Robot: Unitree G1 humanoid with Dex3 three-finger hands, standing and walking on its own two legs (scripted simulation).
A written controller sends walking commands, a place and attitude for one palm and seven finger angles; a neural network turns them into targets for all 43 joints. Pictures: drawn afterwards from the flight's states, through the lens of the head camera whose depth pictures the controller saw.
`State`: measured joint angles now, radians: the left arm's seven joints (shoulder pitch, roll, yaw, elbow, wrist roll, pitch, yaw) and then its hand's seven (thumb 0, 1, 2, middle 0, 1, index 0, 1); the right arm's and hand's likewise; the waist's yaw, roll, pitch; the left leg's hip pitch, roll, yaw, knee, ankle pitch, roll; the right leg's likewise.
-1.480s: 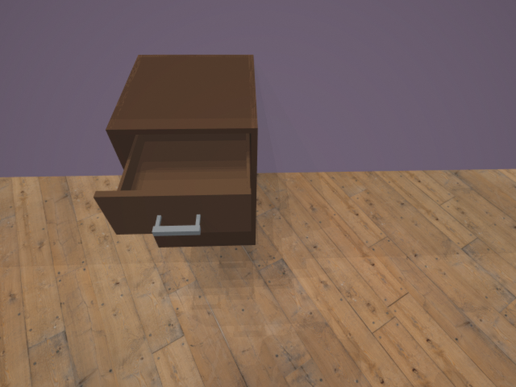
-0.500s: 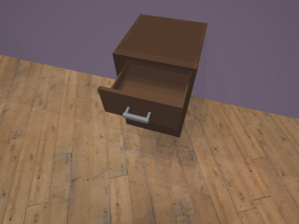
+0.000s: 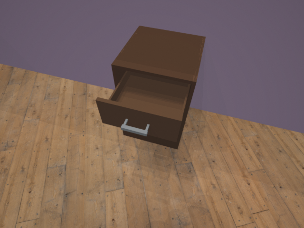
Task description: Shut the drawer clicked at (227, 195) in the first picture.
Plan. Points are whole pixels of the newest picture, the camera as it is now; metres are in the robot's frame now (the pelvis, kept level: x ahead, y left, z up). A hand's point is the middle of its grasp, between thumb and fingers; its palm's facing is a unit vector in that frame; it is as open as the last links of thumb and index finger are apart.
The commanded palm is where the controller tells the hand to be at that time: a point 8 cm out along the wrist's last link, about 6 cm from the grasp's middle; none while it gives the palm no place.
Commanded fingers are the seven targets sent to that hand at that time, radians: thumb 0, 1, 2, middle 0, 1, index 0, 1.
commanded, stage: look at it before walking up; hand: left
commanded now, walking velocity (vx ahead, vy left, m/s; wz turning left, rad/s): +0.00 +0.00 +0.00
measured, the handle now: (135, 126) +0.55 +0.10 -0.21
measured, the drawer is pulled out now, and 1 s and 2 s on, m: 0.23 0.23 0.23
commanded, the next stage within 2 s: turn to face it in 0.56 s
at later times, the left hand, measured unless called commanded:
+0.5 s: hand out of the picture -0.01 +0.16 -0.18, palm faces +0.04 -0.99 -0.16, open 7.4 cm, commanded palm none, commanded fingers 0.00 0.90 0.90 -0.20 -0.30 -0.20 -0.30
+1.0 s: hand out of the picture +0.01 +0.17 -0.18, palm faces -0.02 -0.98 -0.20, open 7.4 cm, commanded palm none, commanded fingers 0.00 0.90 0.90 -0.20 -0.30 -0.20 -0.30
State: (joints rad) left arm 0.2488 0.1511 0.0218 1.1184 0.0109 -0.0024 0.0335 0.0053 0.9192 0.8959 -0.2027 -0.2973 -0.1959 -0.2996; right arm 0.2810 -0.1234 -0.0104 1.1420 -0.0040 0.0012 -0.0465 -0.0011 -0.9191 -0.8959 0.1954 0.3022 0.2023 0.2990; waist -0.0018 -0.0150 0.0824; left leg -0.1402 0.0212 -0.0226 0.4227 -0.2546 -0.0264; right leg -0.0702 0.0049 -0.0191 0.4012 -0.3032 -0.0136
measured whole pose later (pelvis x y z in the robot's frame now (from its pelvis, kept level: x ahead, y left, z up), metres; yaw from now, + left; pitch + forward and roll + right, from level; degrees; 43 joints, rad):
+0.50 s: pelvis +0.00 +0.00 +0.00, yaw +0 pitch -1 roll +0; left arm 0.29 0.12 0.02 1.13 0.01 0.00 0.04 0.00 0.91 0.90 -0.20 -0.30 -0.19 -0.30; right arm 0.31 -0.09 -0.01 1.15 0.00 -0.01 -0.05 0.00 -0.91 -0.90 0.20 0.30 0.20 0.30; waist 0.00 -0.02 0.08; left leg -0.14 0.02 -0.02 0.42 -0.26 -0.03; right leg -0.07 0.00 -0.01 0.41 -0.31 -0.01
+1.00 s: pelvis -0.01 -0.01 -0.01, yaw -5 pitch -1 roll +0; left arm 0.26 0.15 0.07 1.07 0.02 0.03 0.02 0.00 0.91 0.90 -0.20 -0.30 -0.20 -0.30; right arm 0.26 -0.13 -0.05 1.09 -0.01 0.02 -0.06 0.00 -0.91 -0.90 0.20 0.30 0.20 0.30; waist 0.00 0.00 0.10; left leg -0.19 0.07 0.05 0.52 -0.31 -0.05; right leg -0.17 0.05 0.05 0.53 -0.34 -0.04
